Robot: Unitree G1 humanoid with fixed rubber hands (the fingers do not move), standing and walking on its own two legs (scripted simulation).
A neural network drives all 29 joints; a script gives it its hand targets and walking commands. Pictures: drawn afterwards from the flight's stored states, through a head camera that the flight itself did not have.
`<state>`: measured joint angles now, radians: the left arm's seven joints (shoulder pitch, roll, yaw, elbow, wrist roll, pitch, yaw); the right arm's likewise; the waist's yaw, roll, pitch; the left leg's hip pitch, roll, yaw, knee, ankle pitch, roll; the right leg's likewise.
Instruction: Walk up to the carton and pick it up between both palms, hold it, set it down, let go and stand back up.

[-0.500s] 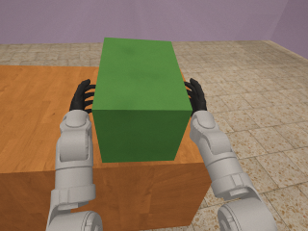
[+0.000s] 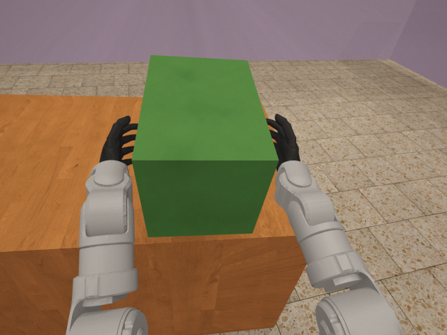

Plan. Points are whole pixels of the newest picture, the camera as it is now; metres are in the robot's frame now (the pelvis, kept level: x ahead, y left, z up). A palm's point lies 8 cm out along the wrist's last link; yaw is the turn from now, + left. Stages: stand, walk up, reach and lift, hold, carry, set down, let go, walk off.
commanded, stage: hold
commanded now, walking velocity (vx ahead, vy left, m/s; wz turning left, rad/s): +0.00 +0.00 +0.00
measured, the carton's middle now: (200, 143) +0.43 +0.02 +0.16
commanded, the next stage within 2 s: none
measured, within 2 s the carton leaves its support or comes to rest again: neither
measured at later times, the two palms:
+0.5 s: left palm (113, 161) +0.35 +0.17 +0.18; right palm (285, 158) +0.35 -0.12 +0.19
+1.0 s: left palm (113, 161) +0.35 +0.17 +0.18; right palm (285, 159) +0.35 -0.12 +0.18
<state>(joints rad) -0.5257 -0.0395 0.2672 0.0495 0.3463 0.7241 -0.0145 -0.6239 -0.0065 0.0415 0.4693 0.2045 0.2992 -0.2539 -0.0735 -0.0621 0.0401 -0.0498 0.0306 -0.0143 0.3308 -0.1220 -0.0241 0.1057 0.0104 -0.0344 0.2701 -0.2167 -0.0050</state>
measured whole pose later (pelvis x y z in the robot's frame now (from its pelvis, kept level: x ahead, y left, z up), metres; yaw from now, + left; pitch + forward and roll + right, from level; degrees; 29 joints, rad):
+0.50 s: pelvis +0.00 +0.00 +0.00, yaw +0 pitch -9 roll -1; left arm -0.54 -0.04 0.27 0.06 0.35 0.72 -0.01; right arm -0.64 -0.01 0.03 0.48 0.20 0.29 -0.25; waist -0.07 -0.06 0.04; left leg -0.06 0.03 -0.02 0.33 -0.12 -0.02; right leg 0.10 0.01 -0.04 0.27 -0.21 0.00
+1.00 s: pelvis +0.00 +0.00 +0.00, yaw +0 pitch -9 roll -1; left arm -0.56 -0.04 0.28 0.08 0.35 0.72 -0.01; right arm -0.65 0.00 0.02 0.51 0.19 0.29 -0.25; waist -0.07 -0.06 0.04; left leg -0.05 0.03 -0.01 0.33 -0.11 -0.02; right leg 0.10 0.01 -0.03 0.27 -0.21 0.00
